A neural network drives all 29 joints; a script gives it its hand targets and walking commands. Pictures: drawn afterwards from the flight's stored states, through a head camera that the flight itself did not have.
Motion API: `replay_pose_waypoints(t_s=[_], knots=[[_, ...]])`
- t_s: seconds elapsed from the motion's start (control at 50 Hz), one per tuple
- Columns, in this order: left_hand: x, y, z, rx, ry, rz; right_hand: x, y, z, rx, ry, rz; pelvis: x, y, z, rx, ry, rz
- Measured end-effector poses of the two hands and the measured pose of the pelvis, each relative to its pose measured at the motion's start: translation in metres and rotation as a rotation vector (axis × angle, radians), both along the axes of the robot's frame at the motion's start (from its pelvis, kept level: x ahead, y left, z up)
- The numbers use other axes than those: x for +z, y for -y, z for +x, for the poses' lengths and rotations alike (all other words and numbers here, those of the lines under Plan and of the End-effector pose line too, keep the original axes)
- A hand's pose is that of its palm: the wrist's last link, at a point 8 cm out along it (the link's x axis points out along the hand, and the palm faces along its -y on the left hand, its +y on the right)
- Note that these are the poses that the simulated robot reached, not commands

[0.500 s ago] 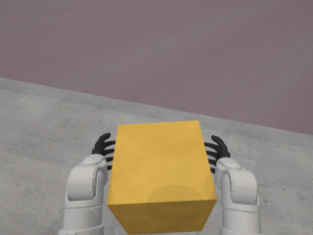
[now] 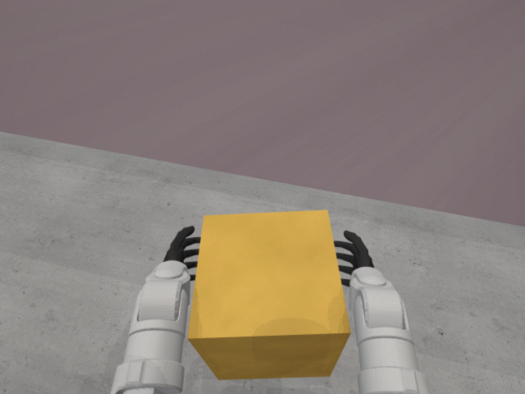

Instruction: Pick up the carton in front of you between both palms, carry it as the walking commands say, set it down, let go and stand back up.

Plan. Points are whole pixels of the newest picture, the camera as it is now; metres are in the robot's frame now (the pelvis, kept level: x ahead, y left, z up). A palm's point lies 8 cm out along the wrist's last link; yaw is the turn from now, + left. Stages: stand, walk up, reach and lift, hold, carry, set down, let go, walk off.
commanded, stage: carry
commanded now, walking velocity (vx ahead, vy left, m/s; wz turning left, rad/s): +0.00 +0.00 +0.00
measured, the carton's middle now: (269, 299) +0.29 -0.01 -0.05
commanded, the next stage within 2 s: hold in 1.04 s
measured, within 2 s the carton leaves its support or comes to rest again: neither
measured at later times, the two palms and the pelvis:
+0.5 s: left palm (179, 277) +0.28 +0.14 +0.04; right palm (371, 284) +0.28 -0.16 +0.04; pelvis -0.02 -0.01 +0.00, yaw +0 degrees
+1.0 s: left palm (183, 281) +0.27 +0.13 +0.04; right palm (377, 288) +0.27 -0.17 +0.04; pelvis -0.02 -0.02 +0.00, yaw +0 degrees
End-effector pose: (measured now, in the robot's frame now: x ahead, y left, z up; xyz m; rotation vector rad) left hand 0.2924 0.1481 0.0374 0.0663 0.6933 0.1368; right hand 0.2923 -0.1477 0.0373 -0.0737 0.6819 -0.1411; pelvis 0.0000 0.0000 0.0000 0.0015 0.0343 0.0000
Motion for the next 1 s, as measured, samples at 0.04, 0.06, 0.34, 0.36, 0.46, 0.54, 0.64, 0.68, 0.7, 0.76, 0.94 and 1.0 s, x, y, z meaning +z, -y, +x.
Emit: replay_pose_waypoints(t_s=[0.04, 0.06, 0.34, 0.36, 0.46, 0.54, 0.64, 0.68, 0.7, 0.76, 0.94, 1.0], knots=[[0.0, 0.001, 0.001, 0.001, 0.013, -0.002, 0.0, 0.001, 0.001, -0.003, 0.013, 0.003, 0.0, 0.001, -0.003, 0.0, -0.001, 0.0], [0.0, 0.001, 0.001, 0.001, 0.02, -0.003, 0.0, 0.001, 0.001, -0.004, 0.02, 0.004, 0.0, 0.001, -0.005, -0.001, -0.001, 0.0], [0.004, 0.006, -0.011, 0.003, 0.028, -0.011, 0.003, 0.007, -0.012, -0.01, 0.028, 0.012, -0.001, 0.006, -0.011, -0.002, -0.001, 0.001], [0.003, 0.007, -0.012, 0.002, 0.026, -0.01, 0.003, 0.007, -0.013, -0.01, 0.026, 0.011, -0.001, 0.006, -0.012, -0.002, -0.001, 0.001], [0.004, 0.009, -0.014, 0.002, 0.028, -0.01, 0.004, 0.009, -0.015, -0.012, 0.028, 0.012, 0.0, 0.008, -0.014, -0.002, 0.0, 0.001], [0.005, 0.011, -0.015, 0.001, 0.031, -0.009, 0.005, 0.011, -0.016, -0.012, 0.031, 0.012, 0.0, 0.009, -0.016, -0.003, 0.0, 0.002], [0.005, 0.012, -0.017, 0.001, 0.03, -0.008, 0.005, 0.013, -0.018, -0.012, 0.03, 0.012, 0.0, 0.011, -0.018, -0.003, 0.0, 0.002], [0.005, 0.013, -0.017, 0.0, 0.03, -0.008, 0.005, 0.013, -0.018, -0.012, 0.029, 0.012, 0.0, 0.012, -0.018, -0.003, 0.001, 0.002], [0.005, 0.013, -0.018, 0.0, 0.03, -0.008, 0.005, 0.014, -0.019, -0.012, 0.029, 0.012, 0.0, 0.012, -0.019, -0.003, 0.001, 0.002], [0.005, 0.014, -0.018, 0.0, 0.029, -0.008, 0.005, 0.015, -0.02, -0.013, 0.029, 0.012, 0.0, 0.013, -0.02, -0.004, 0.001, 0.002], [0.005, 0.017, -0.021, -0.001, 0.029, -0.007, 0.004, 0.017, -0.022, -0.013, 0.029, 0.012, -0.001, 0.015, -0.022, -0.004, 0.001, 0.003], [0.005, 0.018, -0.022, -0.001, 0.029, -0.007, 0.004, 0.018, -0.023, -0.013, 0.029, 0.012, -0.001, 0.016, -0.023, -0.004, 0.002, 0.003]])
